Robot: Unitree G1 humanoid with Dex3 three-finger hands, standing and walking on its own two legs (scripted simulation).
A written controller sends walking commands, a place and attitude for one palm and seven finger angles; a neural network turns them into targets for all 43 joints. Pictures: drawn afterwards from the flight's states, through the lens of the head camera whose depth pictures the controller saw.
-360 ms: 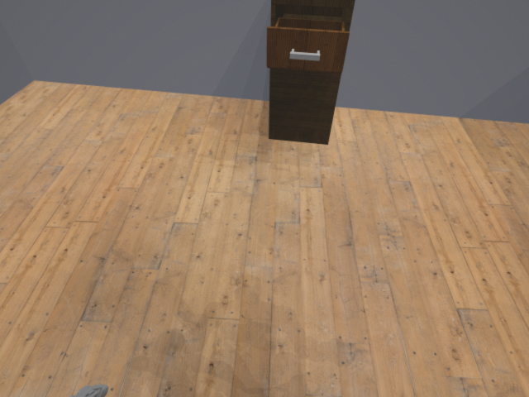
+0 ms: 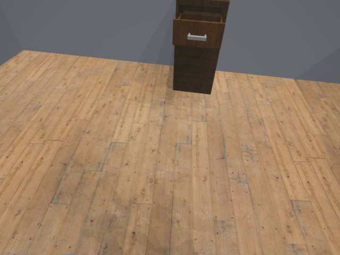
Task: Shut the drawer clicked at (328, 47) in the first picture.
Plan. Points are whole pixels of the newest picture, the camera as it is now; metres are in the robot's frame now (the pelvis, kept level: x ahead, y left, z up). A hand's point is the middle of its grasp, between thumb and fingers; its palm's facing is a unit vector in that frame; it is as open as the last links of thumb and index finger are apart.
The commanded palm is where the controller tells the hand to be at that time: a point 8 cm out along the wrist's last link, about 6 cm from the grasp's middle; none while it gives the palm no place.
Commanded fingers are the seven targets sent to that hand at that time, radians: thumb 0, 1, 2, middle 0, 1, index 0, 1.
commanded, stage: stand and wait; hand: left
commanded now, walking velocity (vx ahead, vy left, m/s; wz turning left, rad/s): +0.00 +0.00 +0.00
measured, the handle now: (197, 36) +1.39 -0.09 -0.08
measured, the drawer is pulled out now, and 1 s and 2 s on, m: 0.30 0.30 0.30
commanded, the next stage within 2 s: look at it before walking up in 0.46 s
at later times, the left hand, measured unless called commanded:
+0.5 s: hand out of the picture +0.06 +0.25 -0.15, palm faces -0.03 -0.94 -0.34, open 7.4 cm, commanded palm none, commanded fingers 0.00 0.90 0.90 -0.20 -0.30 -0.20 -0.30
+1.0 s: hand out of the picture +0.07 +0.24 -0.15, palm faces -0.03 -0.94 -0.33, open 7.4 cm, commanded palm none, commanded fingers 0.00 0.90 0.90 -0.20 -0.30 -0.20 -0.30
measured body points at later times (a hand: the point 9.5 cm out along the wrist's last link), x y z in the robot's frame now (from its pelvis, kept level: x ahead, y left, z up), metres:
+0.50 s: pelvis -0.01 +0.00 +0.00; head -0.01 +0.00 +0.45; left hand +0.07 +0.29 -0.13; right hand +0.06 -0.30 -0.13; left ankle -0.01 +0.13 -0.74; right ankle -0.01 -0.11 -0.74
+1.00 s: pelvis -0.01 +0.00 +0.00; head +0.00 +0.00 +0.45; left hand +0.07 +0.29 -0.13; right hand +0.07 -0.30 -0.13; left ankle -0.01 +0.13 -0.74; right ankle -0.01 -0.11 -0.74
